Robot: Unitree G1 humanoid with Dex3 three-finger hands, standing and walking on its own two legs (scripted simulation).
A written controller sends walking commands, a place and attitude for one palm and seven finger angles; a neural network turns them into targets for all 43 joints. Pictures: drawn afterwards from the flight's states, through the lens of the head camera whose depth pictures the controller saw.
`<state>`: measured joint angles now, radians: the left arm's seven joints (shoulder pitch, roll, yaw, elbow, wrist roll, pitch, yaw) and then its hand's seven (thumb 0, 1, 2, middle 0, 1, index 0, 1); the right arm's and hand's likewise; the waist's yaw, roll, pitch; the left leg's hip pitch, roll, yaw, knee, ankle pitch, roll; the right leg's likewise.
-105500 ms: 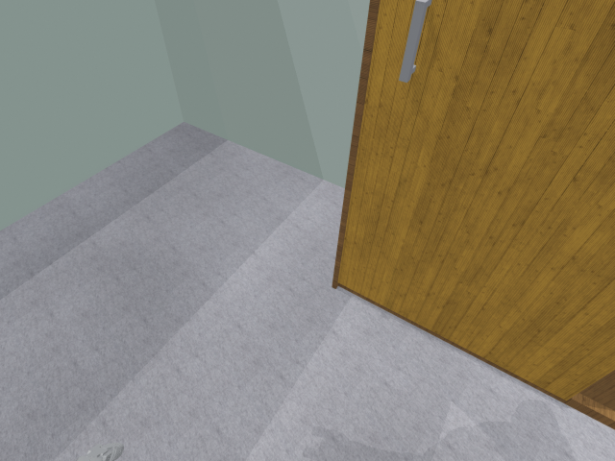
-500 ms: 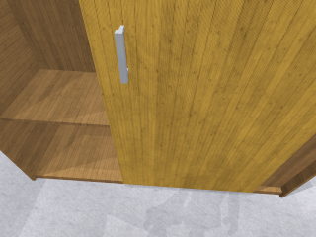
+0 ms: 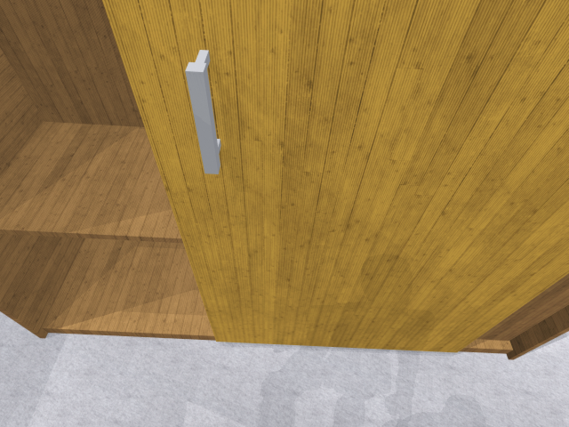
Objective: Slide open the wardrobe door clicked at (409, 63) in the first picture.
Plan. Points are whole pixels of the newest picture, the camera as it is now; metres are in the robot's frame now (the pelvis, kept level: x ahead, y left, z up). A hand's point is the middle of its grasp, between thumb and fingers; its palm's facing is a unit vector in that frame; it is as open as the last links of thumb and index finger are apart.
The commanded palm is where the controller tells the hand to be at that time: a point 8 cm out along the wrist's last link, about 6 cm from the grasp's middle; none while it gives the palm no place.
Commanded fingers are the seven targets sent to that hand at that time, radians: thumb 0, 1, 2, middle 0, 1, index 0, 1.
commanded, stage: come to a stop and stand still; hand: left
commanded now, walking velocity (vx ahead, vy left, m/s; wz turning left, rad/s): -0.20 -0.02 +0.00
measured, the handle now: (208, 116) +0.43 +0.13 +0.21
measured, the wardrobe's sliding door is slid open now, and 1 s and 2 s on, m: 0.59 0.59 0.59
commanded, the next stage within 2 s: look again from close up in 1.46 s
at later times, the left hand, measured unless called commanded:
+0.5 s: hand out of the picture -0.01 +0.18 -0.17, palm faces +0.03 -0.98 -0.21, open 7.3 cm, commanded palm none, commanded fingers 0.00 0.90 0.90 -0.20 -0.30 -0.20 -0.30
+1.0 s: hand out of the picture -0.09 +0.15 -0.17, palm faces +0.06 -0.99 -0.13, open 7.3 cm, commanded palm none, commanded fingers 0.00 0.90 0.90 -0.20 -0.30 -0.20 -0.30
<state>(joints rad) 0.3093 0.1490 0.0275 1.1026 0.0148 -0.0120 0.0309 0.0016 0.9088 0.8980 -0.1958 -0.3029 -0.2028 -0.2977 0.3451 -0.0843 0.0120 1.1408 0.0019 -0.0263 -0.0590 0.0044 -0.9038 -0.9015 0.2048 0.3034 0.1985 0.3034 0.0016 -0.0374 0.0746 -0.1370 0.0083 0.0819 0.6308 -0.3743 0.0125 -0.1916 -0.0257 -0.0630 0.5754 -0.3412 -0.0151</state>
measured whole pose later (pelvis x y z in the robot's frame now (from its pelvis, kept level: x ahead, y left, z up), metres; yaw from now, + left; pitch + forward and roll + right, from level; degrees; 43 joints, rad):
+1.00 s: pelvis -0.05 +0.00 +0.01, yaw +1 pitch -2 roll +0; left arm 0.34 0.13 0.00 1.13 0.01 -0.01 0.02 0.00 0.91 0.90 -0.20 -0.30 -0.20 -0.30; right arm 0.33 -0.11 0.00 1.17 -0.01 0.00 -0.03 0.01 -0.91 -0.90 0.20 0.30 0.20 0.30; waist 0.01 -0.03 0.03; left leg -0.21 0.04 0.08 0.39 -0.15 0.00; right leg -0.16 0.00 -0.05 0.40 -0.21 -0.02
